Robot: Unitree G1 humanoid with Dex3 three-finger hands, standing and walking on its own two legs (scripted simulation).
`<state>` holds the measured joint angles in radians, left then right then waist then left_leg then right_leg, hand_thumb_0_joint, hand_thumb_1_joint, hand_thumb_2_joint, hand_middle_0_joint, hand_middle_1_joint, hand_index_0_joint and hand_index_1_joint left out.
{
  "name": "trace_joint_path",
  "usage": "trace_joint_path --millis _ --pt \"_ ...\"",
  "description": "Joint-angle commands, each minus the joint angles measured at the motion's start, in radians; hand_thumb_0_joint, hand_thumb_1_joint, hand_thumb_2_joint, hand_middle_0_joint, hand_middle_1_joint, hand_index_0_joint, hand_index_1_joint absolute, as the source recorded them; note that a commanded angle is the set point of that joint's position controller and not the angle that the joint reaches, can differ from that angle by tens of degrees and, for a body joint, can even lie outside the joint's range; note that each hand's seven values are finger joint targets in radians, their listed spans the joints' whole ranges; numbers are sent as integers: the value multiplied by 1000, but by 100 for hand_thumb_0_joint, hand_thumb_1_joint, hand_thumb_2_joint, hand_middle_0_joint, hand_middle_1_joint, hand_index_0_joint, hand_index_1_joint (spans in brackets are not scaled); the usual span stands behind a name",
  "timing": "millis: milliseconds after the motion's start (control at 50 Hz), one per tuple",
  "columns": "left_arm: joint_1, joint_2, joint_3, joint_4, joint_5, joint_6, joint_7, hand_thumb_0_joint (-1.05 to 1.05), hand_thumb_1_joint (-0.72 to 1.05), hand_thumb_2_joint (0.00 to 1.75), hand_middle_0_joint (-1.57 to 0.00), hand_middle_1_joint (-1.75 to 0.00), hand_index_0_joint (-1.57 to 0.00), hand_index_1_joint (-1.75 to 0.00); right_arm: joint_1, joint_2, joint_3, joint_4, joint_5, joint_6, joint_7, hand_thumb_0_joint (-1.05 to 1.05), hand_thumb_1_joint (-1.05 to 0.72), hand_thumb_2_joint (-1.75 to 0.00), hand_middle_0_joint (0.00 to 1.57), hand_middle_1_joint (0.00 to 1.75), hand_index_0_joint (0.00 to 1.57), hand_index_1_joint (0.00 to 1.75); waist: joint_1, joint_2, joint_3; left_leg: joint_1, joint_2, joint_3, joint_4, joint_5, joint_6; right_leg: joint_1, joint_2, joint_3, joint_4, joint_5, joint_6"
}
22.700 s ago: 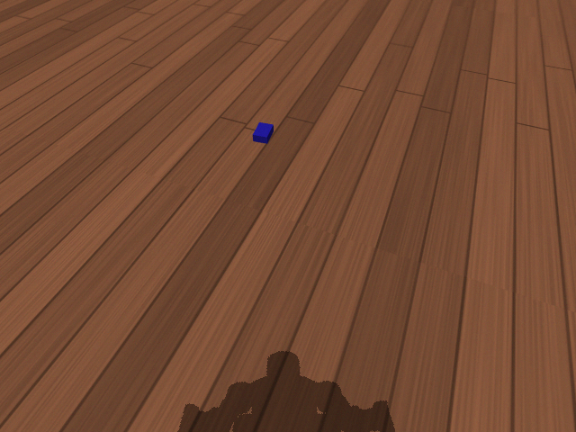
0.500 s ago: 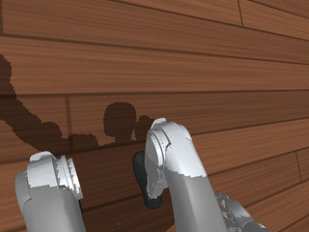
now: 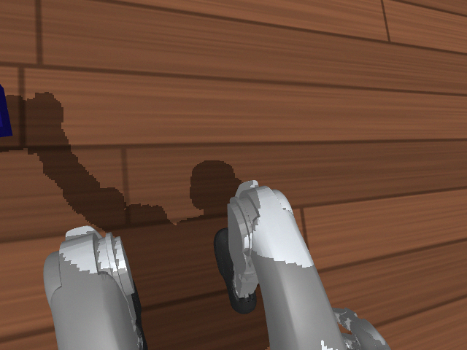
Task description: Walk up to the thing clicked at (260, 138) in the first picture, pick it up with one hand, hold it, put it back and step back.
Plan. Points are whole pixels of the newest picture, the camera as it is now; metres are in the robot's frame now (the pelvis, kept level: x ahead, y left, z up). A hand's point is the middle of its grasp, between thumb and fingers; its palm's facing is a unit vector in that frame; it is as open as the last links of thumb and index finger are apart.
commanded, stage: lift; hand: left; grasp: from above
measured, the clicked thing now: out of the picture +0.51 +0.32 -0.19
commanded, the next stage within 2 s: hold in 1.50 s
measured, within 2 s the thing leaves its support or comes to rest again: neither
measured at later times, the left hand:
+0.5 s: hand out of the picture +0.42 +0.33 +0.00, palm faces -0.46 -0.07 -0.88, open 10.8 cm
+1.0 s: hand out of the picture +0.35 +0.28 +0.21, palm faces -0.44 -0.10 -0.89, open 10.7 cm
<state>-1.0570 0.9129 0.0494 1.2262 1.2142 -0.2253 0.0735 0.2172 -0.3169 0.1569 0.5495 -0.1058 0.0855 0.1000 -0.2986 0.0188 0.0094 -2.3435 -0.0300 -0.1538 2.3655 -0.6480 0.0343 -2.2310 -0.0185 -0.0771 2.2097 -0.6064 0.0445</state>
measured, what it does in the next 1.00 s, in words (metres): rises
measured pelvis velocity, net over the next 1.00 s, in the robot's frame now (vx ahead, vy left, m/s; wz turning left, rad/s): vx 0.02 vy -0.01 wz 0.14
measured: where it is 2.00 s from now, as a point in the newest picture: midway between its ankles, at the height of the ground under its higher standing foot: (187, 309)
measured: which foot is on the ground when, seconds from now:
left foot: down 0.00-1.00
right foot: down 0.00-1.00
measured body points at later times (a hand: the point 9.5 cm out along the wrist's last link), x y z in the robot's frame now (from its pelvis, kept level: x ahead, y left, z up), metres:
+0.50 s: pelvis +0.00 +0.00 +0.10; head +0.20 +0.07 +0.49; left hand +0.44 +0.33 +0.05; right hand +0.13 -0.26 -0.02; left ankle +0.08 +0.11 -0.31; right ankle +0.13 -0.14 -0.31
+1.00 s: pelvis +0.02 -0.01 +0.28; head +0.12 +0.01 +0.72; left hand +0.37 +0.28 +0.26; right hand +0.17 -0.26 +0.16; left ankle +0.08 +0.11 -0.31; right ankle +0.13 -0.14 -0.31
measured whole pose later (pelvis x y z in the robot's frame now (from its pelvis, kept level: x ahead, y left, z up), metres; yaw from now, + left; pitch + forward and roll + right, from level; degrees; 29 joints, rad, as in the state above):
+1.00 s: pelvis +0.02 -0.01 +0.28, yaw +8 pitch +21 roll -3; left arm -0.41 0.53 -0.12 0.76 0.99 -0.13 0.05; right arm 0.19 -0.24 0.00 0.69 0.04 0.04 -0.05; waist -0.09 0.06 -0.15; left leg -1.24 0.03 -0.04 1.42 -0.54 0.01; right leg -1.22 -0.01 -0.01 1.35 -0.49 0.04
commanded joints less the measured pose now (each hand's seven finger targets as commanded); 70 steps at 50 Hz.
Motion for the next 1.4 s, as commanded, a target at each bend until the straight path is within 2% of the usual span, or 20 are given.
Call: trace_joint_path --millis 0,120,220,340,380,440,560,620,680,700,740,820,900,920,960,1080,1220,1240,1300,1380 --pt "-293 279 74 -284 -48 6 -5 0 77 68 -110 -57 -111 -56 208 -273 -130 -9 16 27 -25 0 -90 -91 20 30 20 30 24 438 -829 702 4 58 -330 232 -26 349 32 -73 -212 179 -103" --pt "-219 242 93 -385 -102 -22 -50 0 78 71 -108 -59 -110 -57 198 -256 -163 0 35 47 -36 0 -90 -90 20 30 20 30 47 403 -833 732 -8 55 -376 225 -20 367 23 -48 -260 170 -105" --pt "-130 165 64 -408 -135 -36 -62 0 80 71 -109 -60 -112 -58 174 -226 -185 10 49 49 -47 0 -90 -90 20 30 20 30 72 336 -821 748 1 66 -456 132 -8 397 27 -33 -318 122 -101" --pt "-94 113 46 -535 -166 -33 -63 0 82 70 -109 -58 -112 -56 140 -205 -207 9 73 44 -62 0 -89 -90 20 30 20 30 104 324 -872 886 21 32 -581 117 -8 468 27 -28 -369 143 -84" --pt "-60 120 61 -565 -176 -24 -57 0 81 65 -107 -57 -110 -53 126 -204 -216 7 82 43 -67 0 -89 -90 20 30 20 30 120 329 -864 929 22 8 -631 119 -14 486 25 -27 -383 147 -80" --pt "-34 87 48 -592 -185 -7 -51 0 76 65 -106 -53 -108 -51 103 -189 -221 10 91 38 -77 0 -89 -90 20 30 20 30 122 305 -848 979 25 3 -687 107 -13 545 27 -21 -433 148 -75" --pt "134 20 18 -624 -215 40 -56 0 75 60 -106 -48 -107 -46 61 -162 -227 8 112 20 -103 0 -89 -90 20 30 20 30 159 237 -790 1074 34 15 -831 78 -13 708 31 -13 -572 140 -66" --pt "192 -14 6 -692 -238 61 -60 0 74 62 -106 -50 -107 -48 50 -137 -228 17 116 11 -113 0 -89 -90 20 30 20 30 170 203 -802 1143 38 49 -863 170 -11 810 35 -4 -653 184 -64" --pt "234 -42 -6 -730 -256 77 -53 0 77 61 -107 -50 -109 -48 35 -121 -225 15 123 -1 -125 0 -89 -90 20 30 20 30 173 190 -754 1183 41 58 -936 154 -13 896 37 5 -728 177 -63" --pt "265 -39 -2 -728 -254 81 -48 0 77 60 -106 -51 -109 -48 28 -118 -225 20 126 -6 -130 0 -89 -90 20 30 20 30 189 163 -743 1204 41 65 -962 142 -12 942 38 7 -761 171 -64" --pt "260 -54 -5 -749 -248 81 -36 0 76 60 -108 -48 -109 -46 28 -108 -225 27 129 -16 -140 0 -89 -90 20 30 20 30 182 153 -735 1242 40 74 -1003 134 -12 1000 37 21 -818 169 -63" --pt "323 -92 -26 -689 -240 92 -8 0 77 63 -111 -47 -111 -47 16 -91 -216 46 136 -44 -157 0 -89 -90 20 30 20 30 194 110 -614 1289 40 81 -1107 97 -11 1106 41 38 -936 137 -60" --pt "376 -172 -77 -625 -235 102 14 0 77 63 -110 -49 -111 -48 16 -79 -213 53 143 -70 -165 0 -89 -90 20 30 20 30 193 71 -530 1335 34 86 -1199 85 -11 1207 43 59 -1053 112 -59" --pt "380 -150 -55 -619 -238 104 22 0 77 63 -110 -49 -111 -48 11 -84 -217 60 144 -76 -167 0 -89 -90 20 30 20 30 209 61 -521 1351 37 83 -1224 72 -11 1228 43 64 -1076 101 -57" --pt "382 -188 -89 -610 -228 106 30 0 76 63 -110 -46 -111 -46 9 -78 -217 62 145 -87 -169 0 -89 -90 20 30 20 30 208 76 -495 1391 37 82 -1274 65 -14 1261 46 67 -1115 96 -58" --pt "375 -209 -98 -597 -214 115 68 0 73 62 -108 -49 -108 -49 22 -72 -224 76 147 -109 -172 0 -90 -90 20 30 20 30 214 63 -471 1514 26 107 -1366 143 -19 1390 49 83 -1242 138 -56" --pt "374 -231 -117 -564 -205 144 105 0 73 67 -108 -53 -108 -53 50 -71 -236 98 148 -111 -171 0 -89 -90 20 30 20 30 228 33 -465 1660 21 141 -1445 318 -21 1539 44 91 -1357 294 -52" --pt "365 -253 -137 -568 -204 150 104 0 74 69 -108 -55 -109 -54 60 -70 -236 104 150 -110 -171 0 -89 -90 20 30 20 30 224 35 -466 1682 22 142 -1457 339 -22 1554 45 93 -1367 320 -52" --pt "387 -237 -121 -548 -213 166 101 0 76 68 -108 -57 -109 -56 49 -75 -244 100 149 -107 -170 0 -89 -90 20 30 20 30 246 26 -448 1725 23 141 -1508 368 -24 1610 45 84 -1402 343 -52" --pt "426 -274 -151 -535 -215 176 73 0 78 68 -107 -60 -110 -57 41 -67 -240 93 153 -99 -169 0 -89 -90 20 30 20 30 247 15 -401 1757 19 144 -1559 380 -23 1655 46 92 -1455 355 -49"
